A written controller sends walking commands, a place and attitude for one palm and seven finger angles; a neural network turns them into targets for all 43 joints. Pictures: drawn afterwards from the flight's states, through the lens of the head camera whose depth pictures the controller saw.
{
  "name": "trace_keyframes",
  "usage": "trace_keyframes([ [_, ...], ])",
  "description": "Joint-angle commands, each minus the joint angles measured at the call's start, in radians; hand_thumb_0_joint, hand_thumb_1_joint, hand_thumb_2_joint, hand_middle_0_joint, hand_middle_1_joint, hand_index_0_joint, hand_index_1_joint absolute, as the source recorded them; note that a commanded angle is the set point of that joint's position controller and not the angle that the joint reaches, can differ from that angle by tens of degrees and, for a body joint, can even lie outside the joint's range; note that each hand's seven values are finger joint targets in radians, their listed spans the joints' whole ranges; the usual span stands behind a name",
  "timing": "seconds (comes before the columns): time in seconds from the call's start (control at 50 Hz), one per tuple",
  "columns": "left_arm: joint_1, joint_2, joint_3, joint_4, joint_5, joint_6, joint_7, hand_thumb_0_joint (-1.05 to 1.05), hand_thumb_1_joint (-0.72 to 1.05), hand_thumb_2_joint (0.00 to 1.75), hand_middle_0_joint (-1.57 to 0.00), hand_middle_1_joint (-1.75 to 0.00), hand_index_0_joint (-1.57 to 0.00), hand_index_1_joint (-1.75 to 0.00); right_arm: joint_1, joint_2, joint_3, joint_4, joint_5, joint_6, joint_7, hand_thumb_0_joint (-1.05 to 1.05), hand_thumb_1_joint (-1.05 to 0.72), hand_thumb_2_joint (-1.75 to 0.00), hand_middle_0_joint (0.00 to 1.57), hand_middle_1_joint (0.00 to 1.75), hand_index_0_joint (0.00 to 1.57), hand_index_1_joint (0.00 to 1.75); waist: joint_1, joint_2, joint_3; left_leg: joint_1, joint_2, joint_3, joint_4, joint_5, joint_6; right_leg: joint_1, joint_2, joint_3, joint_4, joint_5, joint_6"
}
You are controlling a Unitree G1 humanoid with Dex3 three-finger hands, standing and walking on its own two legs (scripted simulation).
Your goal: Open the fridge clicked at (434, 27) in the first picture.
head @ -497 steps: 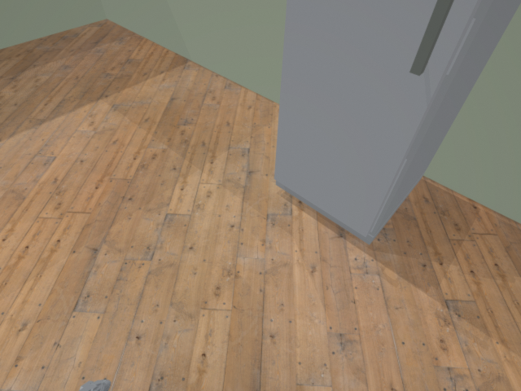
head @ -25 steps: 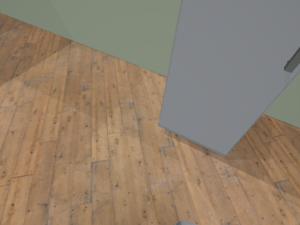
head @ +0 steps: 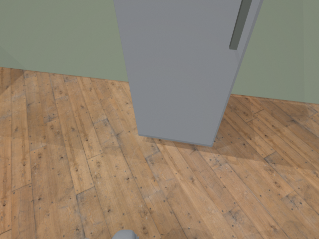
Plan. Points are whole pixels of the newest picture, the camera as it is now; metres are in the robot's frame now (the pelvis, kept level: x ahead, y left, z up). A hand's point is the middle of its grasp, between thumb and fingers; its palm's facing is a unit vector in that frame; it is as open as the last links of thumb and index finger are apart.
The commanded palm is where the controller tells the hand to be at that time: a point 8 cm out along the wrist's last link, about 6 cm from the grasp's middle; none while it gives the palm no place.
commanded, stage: turn to face it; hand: right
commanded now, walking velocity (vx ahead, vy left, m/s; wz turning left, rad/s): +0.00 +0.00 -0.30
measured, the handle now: out of the picture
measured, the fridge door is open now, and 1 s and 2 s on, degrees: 0 0 0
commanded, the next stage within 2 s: take the last steps up to it in 0.22 s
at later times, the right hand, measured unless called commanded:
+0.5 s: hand out of the picture -0.02 -0.14 -0.15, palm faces +0.24 +0.94 -0.25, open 7.3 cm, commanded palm none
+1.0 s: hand out of the picture +0.06 -0.21 -0.18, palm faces +0.22 +0.96 -0.16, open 7.4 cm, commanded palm none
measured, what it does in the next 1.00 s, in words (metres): steps on the spot: left foot, then right foot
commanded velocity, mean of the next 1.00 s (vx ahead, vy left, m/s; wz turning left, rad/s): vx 0.21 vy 0.02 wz -0.07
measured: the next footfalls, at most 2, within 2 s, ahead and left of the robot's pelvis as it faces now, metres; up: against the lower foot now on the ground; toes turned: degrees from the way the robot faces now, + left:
left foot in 0.18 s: +0.04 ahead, +0.15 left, +0.00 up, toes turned -1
right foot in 0.68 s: -0.02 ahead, -0.11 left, +0.00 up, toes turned -17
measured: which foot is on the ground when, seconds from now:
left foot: up 0.00-0.16, down 0.18-0.68, up 0.70-1.00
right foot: down 0.00-0.18, up 0.20-0.66, down 0.68-1.00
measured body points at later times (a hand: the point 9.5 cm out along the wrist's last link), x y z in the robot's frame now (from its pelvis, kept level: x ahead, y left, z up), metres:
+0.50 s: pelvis -0.02 +0.05 +0.00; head -0.02 +0.07 +0.45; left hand +0.04 +0.30 -0.16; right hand -0.03 -0.19 -0.13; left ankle +0.00 +0.15 -0.74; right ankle -0.09 -0.11 -0.67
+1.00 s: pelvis +0.06 -0.02 +0.00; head +0.06 -0.04 +0.45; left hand +0.03 +0.20 -0.15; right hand +0.05 -0.26 -0.16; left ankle +0.17 +0.10 -0.67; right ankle -0.06 -0.10 -0.74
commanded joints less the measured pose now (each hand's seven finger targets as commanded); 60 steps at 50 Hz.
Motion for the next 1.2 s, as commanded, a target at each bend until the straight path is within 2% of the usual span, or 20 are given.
trace_keyframes([
  [0.0,0.047,0.219,0.070,-0.045,0.008,-0.012,0.017,0.00,0.90,0.90,-0.20,-0.30,-0.20,-0.30,-0.038,-0.057,-0.010,-0.089,0.001,-0.026,-0.008,0.00,-0.90,-0.90,0.20,0.30,0.20,0.30,0.036,-0.170,-0.074,-0.014,-0.022,0.001,-0.128,-0.055,0.013,0.094,-0.271,0.290,-0.114,0.311,-0.135],
  [0.12,0.023,0.186,0.067,-0.037,-0.001,-0.009,0.015,0.00,0.90,0.90,-0.20,-0.30,-0.20,-0.30,0.087,-0.054,-0.010,-0.050,0.009,-0.055,-0.017,0.00,-0.90,-0.90,0.20,0.30,0.20,0.30,-0.028,-0.127,-0.131,0.347,-0.053,0.016,-0.590,0.183,0.043,-0.073,-0.191,0.281,0.012,0.298,-0.062],
  [0.14,0.034,0.144,0.062,-0.039,-0.011,-0.011,0.009,0.00,0.90,0.90,-0.20,-0.30,-0.20,-0.30,0.123,-0.111,-0.019,-0.042,0.000,-0.069,-0.022,0.00,-0.90,-0.90,0.20,0.30,0.20,0.30,-0.040,0.004,-0.156,0.485,0.067,-0.099,-0.694,0.238,0.069,-0.190,-0.121,0.211,0.117,0.121,0.001],
  [0.16,0.036,0.077,0.049,-0.060,-0.014,-0.013,0.007,0.00,0.90,0.90,-0.20,-0.30,-0.20,-0.30,0.137,-0.193,-0.035,-0.038,-0.014,-0.076,-0.028,0.00,-0.90,-0.90,0.20,0.30,0.20,0.30,-0.042,0.266,-0.134,0.527,0.320,-0.346,-0.722,0.363,0.174,-0.356,0.025,0.033,0.321,-0.278,0.074],
  [0.18,0.012,0.130,0.066,-0.065,-0.005,0.002,0.013,0.00,0.90,0.90,-0.20,-0.30,-0.20,-0.30,0.136,-0.199,-0.031,-0.051,-0.008,-0.069,-0.026,0.00,-0.90,-0.90,0.20,0.30,0.20,0.30,-0.052,0.190,-0.106,0.352,0.401,-0.358,-0.730,0.401,0.263,-0.312,0.000,0.050,0.500,-0.390,0.075],
  [0.22,0.050,0.129,0.076,-0.014,0.005,0.029,0.004,0.00,0.90,0.90,-0.20,-0.30,-0.20,-0.30,0.008,-0.135,-0.029,-0.071,-0.005,-0.065,-0.029,0.00,-0.90,-0.90,0.20,0.30,0.20,0.30,0.005,0.148,-0.029,0.198,0.287,-0.256,-0.787,0.127,0.255,-0.293,-0.028,0.062,0.695,-0.269,0.076],
  [0.28,0.087,0.113,0.071,0.025,0.006,0.033,-0.006,0.00,0.90,0.90,-0.20,-0.30,-0.20,-0.30,-0.012,-0.078,-0.011,-0.067,-0.004,-0.071,-0.023,0.00,-0.90,-0.90,0.20,0.30,0.20,0.30,0.027,0.121,0.011,0.185,0.187,-0.101,-0.763,0.181,0.203,-0.290,-0.048,0.016,0.747,-0.146,0.094],
  [0.5,-0.030,0.067,0.045,0.020,0.010,-0.010,-0.022,0.00,0.90,0.90,-0.20,-0.30,-0.20,-0.30,0.231,-0.092,-0.020,0.076,-0.025,-0.103,-0.008,0.00,-0.90,-0.90,0.20,0.30,0.20,0.30,-0.070,0.141,0.007,0.345,0.236,-0.149,-0.863,-0.118,0.242,-0.253,-0.116,-0.101,0.322,-0.208,0.091],
  [0.54,-0.019,0.052,0.038,0.031,0.004,-0.022,-0.021,0.00,0.90,0.90,-0.20,-0.30,-0.20,-0.30,0.242,-0.094,-0.018,0.101,-0.026,-0.101,-0.003,0.00,-0.90,-0.90,0.20,0.30,0.20,0.30,-0.069,0.158,-0.001,0.314,0.227,-0.139,-0.852,-0.110,0.245,-0.163,-0.098,-0.133,0.222,-0.245,0.076],
  [0.6,0.124,0.037,0.028,0.088,0.002,-0.045,-0.008,0.00,0.90,0.90,-0.20,-0.30,-0.20,-0.30,0.202,-0.082,-0.018,0.124,-0.012,-0.092,0.001,0.00,-0.90,-0.90,0.20,0.30,0.20,0.30,0.002,0.116,-0.044,0.184,0.148,-0.034,-0.741,-0.116,0.192,0.116,-0.063,-0.191,-0.042,-0.085,0.066],
  [0.62,0.186,0.072,0.033,0.116,-0.002,-0.056,0.003,0.00,0.90,0.90,-0.20,-0.30,-0.20,-0.30,0.188,-0.050,-0.009,0.125,-0.003,-0.088,0.005,0.00,-0.90,-0.90,0.20,0.30,0.20,0.30,0.033,0.008,-0.066,0.084,0.105,0.015,-0.639,-0.111,0.156,0.260,-0.095,-0.148,-0.108,-0.086,0.062],
  [0.66,0.300,0.222,0.066,0.131,0.007,-0.058,0.019,0.00,0.90,0.90,-0.20,-0.30,-0.20,-0.30,0.145,0.044,0.016,0.078,-0.005,-0.084,0.016,0.00,-0.90,-0.90,0.20,0.30,0.20,0.30,0.090,-0.362,-0.018,-0.228,-0.041,0.148,-0.211,-0.170,0.088,0.347,-0.442,0.311,-0.303,-0.391,-0.069],
  [0.68,0.298,0.227,0.066,0.132,0.010,-0.053,0.023,0.00,0.90,0.90,-0.20,-0.30,-0.20,-0.30,0.074,0.017,0.007,0.052,-0.012,-0.083,0.017,0.00,-0.90,-0.90,0.20,0.30,0.20,0.30,0.101,-0.252,0.066,-0.258,-0.007,0.072,-0.101,-0.138,0.104,0.248,-0.487,0.340,-0.337,-0.434,-0.113],
  [0.76,0.184,0.104,0.023,0.124,0.004,-0.080,0.033,0.00,0.90,0.90,-0.20,-0.30,-0.20,-0.30,0.122,0.022,0.001,0.123,-0.019,-0.077,0.038,0.00,-0.90,-0.90,0.20,0.30,0.20,0.30,0.021,-0.167,0.163,-0.210,0.033,0.030,0.048,0.082,0.093,0.102,-0.351,0.114,-0.341,-0.169,-0.067],
  [0.86,0.240,0.079,0.017,0.145,-0.008,-0.103,0.042,0.00,0.90,0.90,-0.20,-0.30,-0.20,-0.30,0.135,0.038,-0.005,0.130,-0.014,-0.061,0.037,0.00,-0.90,-0.90,0.20,0.30,0.20,0.30,-0.005,-0.133,0.121,-0.255,0.022,0.033,0.104,0.207,0.072,0.167,-0.309,-0.018,-0.307,0.166,-0.060],
  [1.04,0.331,0.087,0.028,0.203,0.013,-0.105,0.051,0.00,0.90,0.90,-0.20,-0.30,-0.20,-0.30,-0.102,0.056,0.004,0.032,0.000,-0.078,0.046,0.00,-0.90,-0.90,0.20,0.30,0.20,0.30,0.045,-0.133,0.130,-0.193,0.006,0.091,-0.277,0.178,0.119,0.264,-0.349,-0.066,-0.206,0.472,-0.093],
  [1.12,0.295,0.120,0.037,0.205,0.003,-0.100,0.047,0.00,0.90,0.90,-0.20,-0.30,-0.20,-0.30,0.177,0.014,-0.011,0.119,-0.008,-0.104,0.038,0.00,-0.90,-0.90,0.20,0.30,0.20,0.30,-0.083,-0.109,-0.039,0.266,-0.102,0.161,-0.452,0.234,0.167,0.188,-0.294,-0.140,0.132,0.748,-0.041],
  [1.14,0.293,0.108,0.038,0.200,-0.006,-0.100,0.036,0.00,0.90,0.90,-0.20,-0.30,-0.20,-0.30,0.335,-0.055,-0.031,0.162,-0.015,-0.119,0.029,0.00,-0.90,-0.90,0.20,0.30,0.20,0.30,-0.151,-0.012,-0.147,0.532,-0.013,0.045,-0.482,0.284,0.204,0.017,-0.242,-0.164,0.374,0.549,-0.005],
  [1.16,0.345,0.034,0.028,0.177,-0.021,-0.104,0.027,0.00,0.90,0.90,-0.20,-0.30,-0.20,-0.30,0.437,-0.164,-0.060,0.186,-0.018,-0.126,0.015,0.00,-0.90,-0.90,0.20,0.30,0.20,0.30,-0.160,0.245,-0.275,0.733,0.282,-0.407,-0.578,0.383,0.313,-0.238,-0.062,-0.192,0.729,-0.198,0.041],
  [1.18,0.293,0.043,0.027,0.150,-0.026,-0.097,0.028,0.00,0.90,0.90,-0.20,-0.30,-0.20,-0.30,0.416,-0.195,-0.059,0.186,0.007,-0.121,0.010,0.00,-0.90,-0.90,0.20,0.30,0.20,0.30,-0.139,0.204,-0.266,0.652,0.361,-0.534,-0.701,0.342,0.368,-0.298,-0.057,-0.063,0.920,-0.380,0.017],
])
